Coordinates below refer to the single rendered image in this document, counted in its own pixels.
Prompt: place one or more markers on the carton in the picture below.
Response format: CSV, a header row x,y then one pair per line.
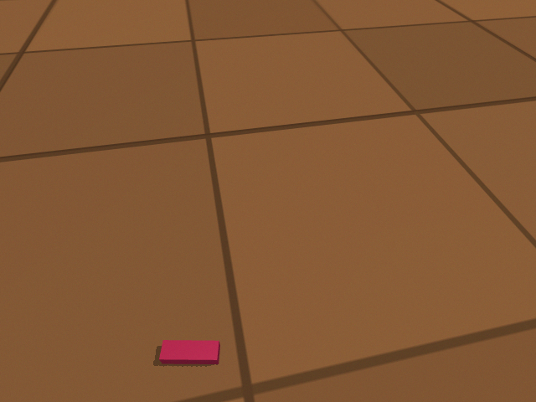
x,y
189,352

